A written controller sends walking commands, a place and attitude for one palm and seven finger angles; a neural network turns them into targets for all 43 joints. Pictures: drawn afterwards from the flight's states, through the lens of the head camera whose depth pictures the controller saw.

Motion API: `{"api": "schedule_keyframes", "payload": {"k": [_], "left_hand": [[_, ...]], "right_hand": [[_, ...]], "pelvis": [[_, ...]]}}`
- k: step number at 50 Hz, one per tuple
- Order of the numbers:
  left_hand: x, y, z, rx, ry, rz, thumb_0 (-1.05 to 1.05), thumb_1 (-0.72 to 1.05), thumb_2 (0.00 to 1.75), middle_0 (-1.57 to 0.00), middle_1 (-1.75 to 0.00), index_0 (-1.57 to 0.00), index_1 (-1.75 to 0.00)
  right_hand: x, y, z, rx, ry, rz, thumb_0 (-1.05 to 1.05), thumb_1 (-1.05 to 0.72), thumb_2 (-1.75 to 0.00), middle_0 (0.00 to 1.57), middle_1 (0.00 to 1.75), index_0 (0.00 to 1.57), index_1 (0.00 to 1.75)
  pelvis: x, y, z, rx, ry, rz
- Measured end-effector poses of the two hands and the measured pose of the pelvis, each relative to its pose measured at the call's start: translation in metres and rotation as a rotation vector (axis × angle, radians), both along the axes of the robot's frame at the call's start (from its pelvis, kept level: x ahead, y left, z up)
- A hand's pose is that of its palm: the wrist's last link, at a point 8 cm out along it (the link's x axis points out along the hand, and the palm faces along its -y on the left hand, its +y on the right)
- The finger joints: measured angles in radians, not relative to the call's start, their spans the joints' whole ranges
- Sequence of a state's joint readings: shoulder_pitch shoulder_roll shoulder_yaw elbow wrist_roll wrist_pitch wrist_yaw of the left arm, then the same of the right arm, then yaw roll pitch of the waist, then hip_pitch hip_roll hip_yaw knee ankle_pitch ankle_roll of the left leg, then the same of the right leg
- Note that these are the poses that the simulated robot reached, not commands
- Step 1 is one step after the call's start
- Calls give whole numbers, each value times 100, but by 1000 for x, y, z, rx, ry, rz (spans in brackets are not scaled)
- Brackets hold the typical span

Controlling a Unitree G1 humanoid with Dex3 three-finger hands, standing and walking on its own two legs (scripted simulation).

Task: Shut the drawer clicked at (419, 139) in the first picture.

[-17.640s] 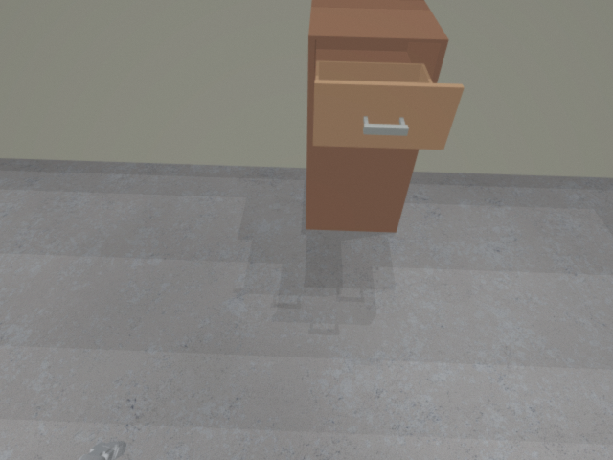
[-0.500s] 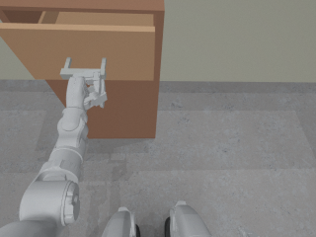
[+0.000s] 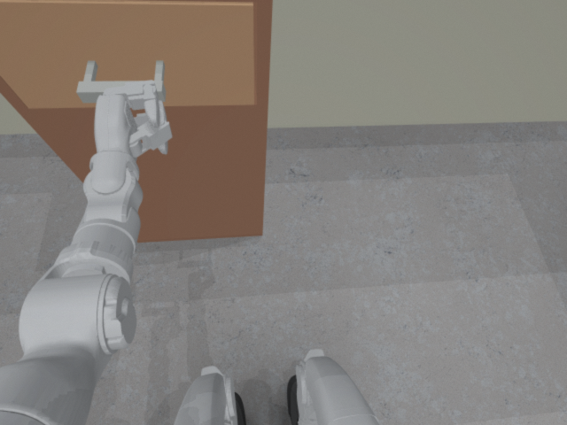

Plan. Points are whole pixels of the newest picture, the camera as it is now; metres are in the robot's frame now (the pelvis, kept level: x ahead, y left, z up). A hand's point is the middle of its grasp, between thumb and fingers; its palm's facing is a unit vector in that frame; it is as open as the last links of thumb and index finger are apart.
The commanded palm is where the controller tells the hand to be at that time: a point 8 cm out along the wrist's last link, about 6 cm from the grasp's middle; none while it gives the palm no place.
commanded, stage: push the drawer shut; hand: left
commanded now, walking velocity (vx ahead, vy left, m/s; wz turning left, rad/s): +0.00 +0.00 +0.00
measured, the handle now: (124, 80) +0.60 +0.16 +0.06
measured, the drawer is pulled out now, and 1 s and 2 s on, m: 0.00 0.00 0.00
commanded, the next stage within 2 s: pull the fist back off the drawer in 0.60 s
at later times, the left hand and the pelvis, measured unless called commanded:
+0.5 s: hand (159, 120) +0.53 +0.12 +0.05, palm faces -0.03 -1.00 -0.07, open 3.3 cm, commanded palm +0.57 +0.15 +0.06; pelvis -0.02 +0.01 -0.01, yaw +0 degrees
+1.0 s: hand (159, 119) +0.53 +0.12 +0.05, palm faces -0.04 -1.00 -0.06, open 3.3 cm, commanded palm +0.53 +0.15 +0.06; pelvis -0.02 +0.02 -0.01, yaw +0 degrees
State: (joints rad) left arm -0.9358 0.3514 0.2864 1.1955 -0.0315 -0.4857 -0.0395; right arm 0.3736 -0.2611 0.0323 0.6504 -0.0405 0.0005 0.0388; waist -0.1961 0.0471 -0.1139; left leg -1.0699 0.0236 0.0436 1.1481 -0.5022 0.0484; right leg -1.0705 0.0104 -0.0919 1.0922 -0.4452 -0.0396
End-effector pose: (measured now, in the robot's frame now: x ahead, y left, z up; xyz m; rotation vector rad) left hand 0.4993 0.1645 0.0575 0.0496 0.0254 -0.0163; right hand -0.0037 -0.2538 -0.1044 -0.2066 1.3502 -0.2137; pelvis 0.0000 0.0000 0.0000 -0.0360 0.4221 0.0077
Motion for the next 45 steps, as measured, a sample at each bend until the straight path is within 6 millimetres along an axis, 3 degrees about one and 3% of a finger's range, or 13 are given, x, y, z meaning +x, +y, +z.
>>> {"api": "schedule_keyframes", "payload": {"k": [13, 35, 45], "left_hand": [[10, 7, -3, 30, 9, -22, 2, 66, 96, -140, -160, -140, -160], [11, 7, 2, 19, 21, -17, 10, 64, 98, -140, -160, -140, -160], [12, 8, 1, 15, 14, -24, 9, 63, 100, -140, -160, -140, -160]], "right_hand": [[-11, 1, 1, -24, 36, 11, 0, -90, -89, 20, 30, 21, 30], [-48, 12, 7, -50, 34, -1, 0, -90, -89, 20, 30, 21, 30], [-53, 16, 7, -49, 45, 3, 0, -90, -89, 20, 30, 21, 30]], "pelvis": [[-6, 2, -5, -18, 23, 15], [-22, 12, -7, -29, 26, 14], [-23, 16, -9, -32, 29, 14]]}}
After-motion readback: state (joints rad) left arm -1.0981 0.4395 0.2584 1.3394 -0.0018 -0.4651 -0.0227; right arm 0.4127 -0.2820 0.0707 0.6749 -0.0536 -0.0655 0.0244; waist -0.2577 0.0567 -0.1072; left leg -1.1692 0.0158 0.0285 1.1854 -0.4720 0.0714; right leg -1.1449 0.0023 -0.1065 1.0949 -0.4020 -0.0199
